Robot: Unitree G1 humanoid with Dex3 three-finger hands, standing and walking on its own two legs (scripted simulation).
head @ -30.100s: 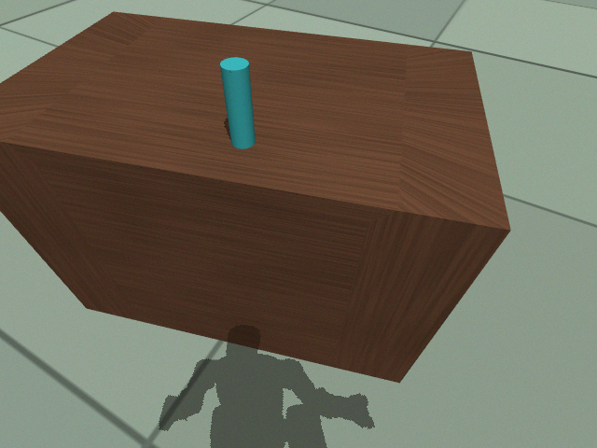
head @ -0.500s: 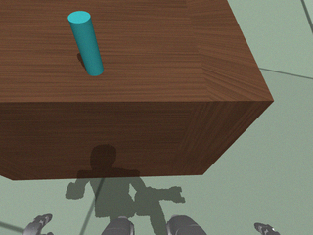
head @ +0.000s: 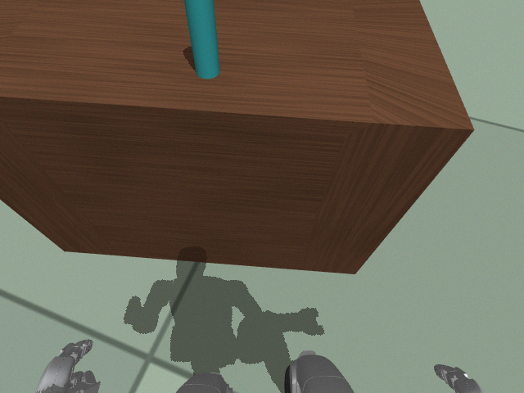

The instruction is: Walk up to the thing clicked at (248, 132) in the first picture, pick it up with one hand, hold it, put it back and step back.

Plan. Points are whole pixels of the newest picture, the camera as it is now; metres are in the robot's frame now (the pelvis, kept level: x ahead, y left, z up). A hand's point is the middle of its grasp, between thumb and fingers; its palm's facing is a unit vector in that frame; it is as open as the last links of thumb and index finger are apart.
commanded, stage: step back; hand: left
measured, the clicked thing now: (203, 33) +0.69 +0.13 +0.13
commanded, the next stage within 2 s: none
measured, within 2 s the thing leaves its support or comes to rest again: neither
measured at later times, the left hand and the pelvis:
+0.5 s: hand out of the picture -0.08 +0.24 -0.12, palm faces -0.07 -0.90 -0.42, open 7.4 cm; pelvis -0.15 -0.02 +0.01, yaw -4 degrees
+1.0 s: hand out of the picture -0.21 +0.25 -0.14, palm faces -0.07 -0.91 -0.40, open 7.3 cm; pelvis -0.32 -0.02 +0.00, yaw -4 degrees
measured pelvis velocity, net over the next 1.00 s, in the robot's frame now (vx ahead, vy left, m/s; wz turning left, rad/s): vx -0.32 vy -0.02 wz -0.08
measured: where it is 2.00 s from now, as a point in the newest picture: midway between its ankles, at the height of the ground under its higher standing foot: outside the picture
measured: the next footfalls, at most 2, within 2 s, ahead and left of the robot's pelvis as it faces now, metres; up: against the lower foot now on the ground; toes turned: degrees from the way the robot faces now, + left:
right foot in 0.34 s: -0.12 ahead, -0.14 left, +0.00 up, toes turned -3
left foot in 0.70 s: -0.19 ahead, +0.11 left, +0.00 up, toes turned -2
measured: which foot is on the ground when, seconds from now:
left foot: down 0.00-0.38, up 0.40-0.68, down 0.70-1.00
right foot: up 0.00-0.32, down 0.34-0.72, up 0.74-1.00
